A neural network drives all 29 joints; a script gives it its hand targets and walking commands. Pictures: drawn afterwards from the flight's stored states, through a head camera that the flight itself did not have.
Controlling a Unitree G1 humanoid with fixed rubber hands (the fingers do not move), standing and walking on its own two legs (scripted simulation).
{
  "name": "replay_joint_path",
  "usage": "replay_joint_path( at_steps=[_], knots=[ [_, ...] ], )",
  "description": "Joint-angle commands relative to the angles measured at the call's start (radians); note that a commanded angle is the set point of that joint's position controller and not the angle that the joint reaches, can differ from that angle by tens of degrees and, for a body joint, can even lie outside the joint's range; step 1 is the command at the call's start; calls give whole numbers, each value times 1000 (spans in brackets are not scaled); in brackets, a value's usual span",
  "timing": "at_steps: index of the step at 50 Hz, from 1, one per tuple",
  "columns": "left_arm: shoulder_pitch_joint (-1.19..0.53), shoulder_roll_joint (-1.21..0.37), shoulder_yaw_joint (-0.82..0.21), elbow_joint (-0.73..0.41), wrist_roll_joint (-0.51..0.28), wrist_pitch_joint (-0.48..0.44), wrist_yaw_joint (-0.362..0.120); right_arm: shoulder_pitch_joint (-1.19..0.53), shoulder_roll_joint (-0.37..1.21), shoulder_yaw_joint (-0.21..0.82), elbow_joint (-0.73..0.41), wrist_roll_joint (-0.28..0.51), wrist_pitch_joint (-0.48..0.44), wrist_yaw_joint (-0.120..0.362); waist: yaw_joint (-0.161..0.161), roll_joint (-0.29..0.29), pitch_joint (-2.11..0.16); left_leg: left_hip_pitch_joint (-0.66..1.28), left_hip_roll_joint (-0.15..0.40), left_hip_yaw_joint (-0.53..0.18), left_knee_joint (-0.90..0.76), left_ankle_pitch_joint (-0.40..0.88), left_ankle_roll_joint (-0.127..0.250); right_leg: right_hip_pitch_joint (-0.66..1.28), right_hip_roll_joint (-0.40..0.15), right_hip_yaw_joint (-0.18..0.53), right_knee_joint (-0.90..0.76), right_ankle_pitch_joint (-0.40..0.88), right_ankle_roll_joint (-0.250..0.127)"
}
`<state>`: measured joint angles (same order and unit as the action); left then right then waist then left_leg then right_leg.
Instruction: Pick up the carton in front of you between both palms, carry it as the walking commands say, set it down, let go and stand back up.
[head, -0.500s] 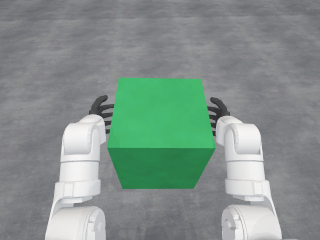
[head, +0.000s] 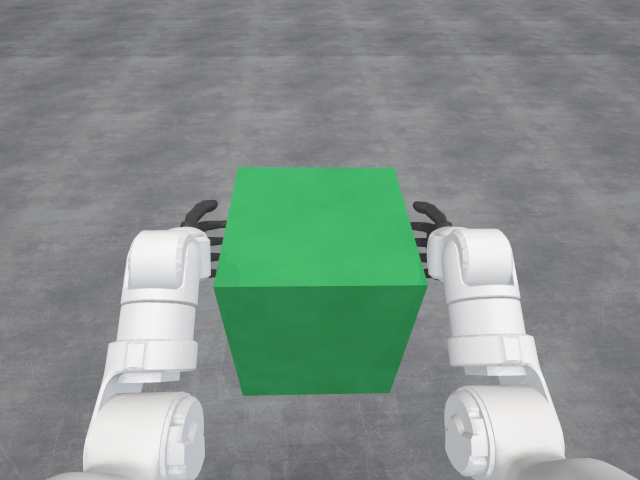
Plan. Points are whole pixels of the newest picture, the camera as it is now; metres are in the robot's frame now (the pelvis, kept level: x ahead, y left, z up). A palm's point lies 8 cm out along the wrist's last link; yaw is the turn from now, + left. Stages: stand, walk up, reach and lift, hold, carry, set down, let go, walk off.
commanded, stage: carry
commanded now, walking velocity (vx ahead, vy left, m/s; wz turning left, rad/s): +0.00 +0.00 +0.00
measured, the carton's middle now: (316, 284) +0.35 +0.00 +0.04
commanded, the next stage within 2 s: hold in 1.82 s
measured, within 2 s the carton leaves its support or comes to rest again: neither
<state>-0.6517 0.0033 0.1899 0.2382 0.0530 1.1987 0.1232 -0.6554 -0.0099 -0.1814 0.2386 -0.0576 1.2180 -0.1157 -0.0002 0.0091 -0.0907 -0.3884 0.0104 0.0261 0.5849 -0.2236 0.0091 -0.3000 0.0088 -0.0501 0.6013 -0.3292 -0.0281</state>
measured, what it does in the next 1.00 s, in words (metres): stands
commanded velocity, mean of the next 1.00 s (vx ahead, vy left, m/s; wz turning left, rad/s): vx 0.00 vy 0.00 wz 0.00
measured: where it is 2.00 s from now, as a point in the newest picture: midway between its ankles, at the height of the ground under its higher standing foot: outside the picture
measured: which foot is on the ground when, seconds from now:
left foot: down 0.00-1.00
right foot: down 0.00-1.00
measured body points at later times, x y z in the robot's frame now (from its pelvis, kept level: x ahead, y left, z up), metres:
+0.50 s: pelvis -0.02 +0.00 +0.00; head -0.04 -0.01 +0.45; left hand +0.34 +0.15 +0.12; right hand +0.34 -0.16 +0.12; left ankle +0.05 +0.12 -0.73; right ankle -0.01 -0.10 -0.73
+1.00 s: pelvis -0.02 +0.00 +0.00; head -0.05 -0.01 +0.45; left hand +0.32 +0.15 +0.09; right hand +0.32 -0.16 +0.09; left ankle +0.05 +0.12 -0.73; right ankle -0.01 -0.10 -0.73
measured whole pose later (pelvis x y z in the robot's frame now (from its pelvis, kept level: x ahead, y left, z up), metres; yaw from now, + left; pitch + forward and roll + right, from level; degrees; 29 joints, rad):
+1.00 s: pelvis -0.02 +0.00 +0.00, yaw +0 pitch +1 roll +0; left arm -0.54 -0.06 0.21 0.25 0.13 1.11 0.09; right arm -0.54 0.05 -0.20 0.25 -0.14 1.13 -0.08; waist 0.00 0.01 -0.10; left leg -0.39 0.02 0.03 0.54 -0.17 0.00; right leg -0.31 0.01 -0.06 0.58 -0.28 -0.03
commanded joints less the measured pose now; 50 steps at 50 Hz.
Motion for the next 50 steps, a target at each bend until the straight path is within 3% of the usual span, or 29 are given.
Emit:
replay_joint_path(
  at_steps=[1, 11, 39, 45, 50],
  knots=[
    [-724, -1118, -548, -124, -417, -22, -234, -742, 1110, 540, -143, 416, -39, 220, -3, -8, -363, 173, 111, -95, -58, 208, 49, 84, -125, 105, -94, 220, -29],
    [-732, -1114, -537, -112, -403, -15, -234, -756, 1119, 536, -126, 423, -34, 228, -3, -11, -344, 163, 110, -95, -88, 140, 42, 62, -129, 109, -127, 145, -29],
    [-722, -1137, -528, -92, -405, -6, -243, -732, 1121, 514, -111, 401, -24, 230, 2, -5, -359, 177, 120, -90, -97, 167, 36, 57, -130, 99, -123, 156, -23],
    [-589, -1188, -509, -33, -342, -63, -280, -591, 1169, 497, -48, 336, -79, 269, 3, -5, -341, 169, 121, -87, -97, 182, 31, 54, -131, 95, -121, 177, -21],
    [-544, -1214, -569, -104, -326, -141, -306, -551, 1193, 554, -128, 319, -154, 295, 1, -7, -319, 162, 120, -89, -109, 139, 30, 35, -131, 98, -136, 132, -24]
  ],
)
